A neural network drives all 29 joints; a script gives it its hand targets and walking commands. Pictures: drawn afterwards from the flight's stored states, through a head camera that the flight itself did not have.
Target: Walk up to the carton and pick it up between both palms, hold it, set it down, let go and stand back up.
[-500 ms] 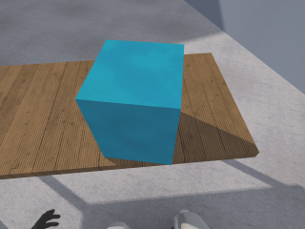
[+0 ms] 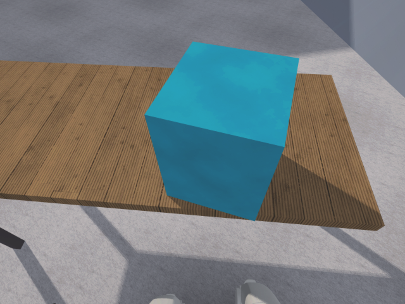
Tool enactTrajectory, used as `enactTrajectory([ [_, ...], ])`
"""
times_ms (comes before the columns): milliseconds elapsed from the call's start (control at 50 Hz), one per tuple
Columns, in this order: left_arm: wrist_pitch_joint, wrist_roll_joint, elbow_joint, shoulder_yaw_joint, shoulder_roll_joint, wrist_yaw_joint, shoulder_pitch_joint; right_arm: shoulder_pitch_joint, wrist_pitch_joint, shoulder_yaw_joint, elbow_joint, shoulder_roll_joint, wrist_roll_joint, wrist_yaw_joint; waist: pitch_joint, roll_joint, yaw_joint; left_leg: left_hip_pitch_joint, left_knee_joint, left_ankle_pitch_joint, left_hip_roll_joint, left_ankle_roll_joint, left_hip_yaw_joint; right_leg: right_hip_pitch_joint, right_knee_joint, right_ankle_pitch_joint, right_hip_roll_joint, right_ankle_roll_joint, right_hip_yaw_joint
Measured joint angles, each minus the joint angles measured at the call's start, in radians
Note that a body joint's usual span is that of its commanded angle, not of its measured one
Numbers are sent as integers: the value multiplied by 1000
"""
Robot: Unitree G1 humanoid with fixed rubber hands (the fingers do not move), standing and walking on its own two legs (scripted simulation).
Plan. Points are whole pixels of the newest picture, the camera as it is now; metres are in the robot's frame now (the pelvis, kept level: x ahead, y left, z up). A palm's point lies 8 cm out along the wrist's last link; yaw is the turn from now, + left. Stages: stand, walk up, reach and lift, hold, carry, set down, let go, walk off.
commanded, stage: walk up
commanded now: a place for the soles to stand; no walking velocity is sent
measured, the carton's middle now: (225, 135) +0.43 -0.04 +0.09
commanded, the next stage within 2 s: none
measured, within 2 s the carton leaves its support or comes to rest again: neither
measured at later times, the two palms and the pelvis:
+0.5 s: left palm out of the picture +0.07 +0.34 -0.08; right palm out of the picture +0.08 -0.30 -0.09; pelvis +0.00 +0.02 +0.02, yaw -2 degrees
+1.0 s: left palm out of the picture +0.15 +0.35 -0.07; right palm out of the picture +0.08 -0.28 -0.08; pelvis +0.03 +0.04 +0.03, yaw -4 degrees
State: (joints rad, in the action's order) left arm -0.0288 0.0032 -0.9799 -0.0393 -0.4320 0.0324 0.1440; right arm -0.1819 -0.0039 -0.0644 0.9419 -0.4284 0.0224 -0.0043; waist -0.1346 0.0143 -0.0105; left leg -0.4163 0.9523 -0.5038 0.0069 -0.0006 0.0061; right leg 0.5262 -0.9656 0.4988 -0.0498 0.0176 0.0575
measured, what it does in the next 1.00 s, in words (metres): stands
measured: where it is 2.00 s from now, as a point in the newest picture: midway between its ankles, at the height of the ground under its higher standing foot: outside the picture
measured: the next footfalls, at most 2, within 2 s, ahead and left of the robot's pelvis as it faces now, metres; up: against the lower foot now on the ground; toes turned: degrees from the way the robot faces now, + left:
none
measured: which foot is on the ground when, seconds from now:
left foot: down 0.00-1.00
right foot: down 0.00-1.00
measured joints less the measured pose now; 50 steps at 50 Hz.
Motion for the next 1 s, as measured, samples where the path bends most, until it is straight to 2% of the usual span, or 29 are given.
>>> enactTrajectory([
  [40,-18,-8,-13,3,9,-1,8,10,-11,10,7,8,-11,1,0,20,9,15,4,-4,19,-9,15,-38,65,-170,26,-2,8],
  [120,-28,8,-24,9,15,-2,36,54,-20,18,19,26,-19,1,23,21,19,14,2,-29,14,24,24,-52,82,-142,30,-5,8],
  [180,-16,9,-45,15,23,-3,30,76,-1,12,30,30,-8,-6,33,4,29,37,-58,48,-2,5,-3,-56,104,-158,12,-20,-19],
  [260,-11,3,-63,24,29,-7,30,69,12,20,33,30,2,-9,59,11,20,51,-100,58,-1,13,-8,-70,102,-25,41,-4,-50],
  [320,-30,1,-66,18,24,-9,26,77,4,26,48,33,-9,-4,46,16,28,67,-102,58,14,5,-8,-106,174,-206,55,-16,-48],
  [360,-38,5,-64,17,22,-7,31,88,-8,24,54,35,-21,-3,46,22,27,64,-98,55,23,2,-7,-109,182,-197,64,-19,-48],
  [460,-27,14,-78,24,24,-5,20,102,-7,15,73,35,-8,-13,46,-4,18,80,-155,89,-11,13,-32,-98,188,-193,38,-29,-81],
  [540,-25,10,-84,24,37,-7,15,76,-5,14,76,28,5,-22,53,19,2,91,-177,94,-3,27,-29,-111,199,-117,55,-9,-86],
  [580,-34,10,-80,20,34,-9,18,65,-12,17,83,31,1,-21,49,23,6,106,-177,87,6,21,-31,-138,246,-231,58,-20,-83],
  [600,-37,9,-79,18,31,-8,20,63,-15,18,87,33,-6,-21,50,23,8,111,-177,83,10,17,-33,-141,250,-247,61,-26,-84],
  [740,-24,12,-86,29,31,-4,2,59,-11,11,109,37,-5,-23,49,1,-3,135,-238,103,-25,30,-51,-138,254,-205,37,-46,-117],
  [800,-17,1,-80,33,34,-2,-16,51,0,14,110,35,-4,-24,42,1,-8,139,-251,103,-28,39,-57,-137,256,-199,37,-22,-123],
  [860,-29,6,-71,32,37,-4,-26,53,-7,16,110,35,-11,-18,30,16,-10,146,-239,87,-11,36,-52,-159,281,-207,50,-59,-116],
  [940,-33,5,-50,31,28,2,-31,68,-12,15,99,44,-16,-10,31,4,-16,144,-227,75,-17,40,-55,-154,262,-191,43,-54,-117],
  [1000,-21,-7,-49,33,27,8,-48,86,-9,10,90,51,-14,-11,24,-14,-8,159,-241,78,-30,46,-73,-149,244,-184,32,-54,-132],
])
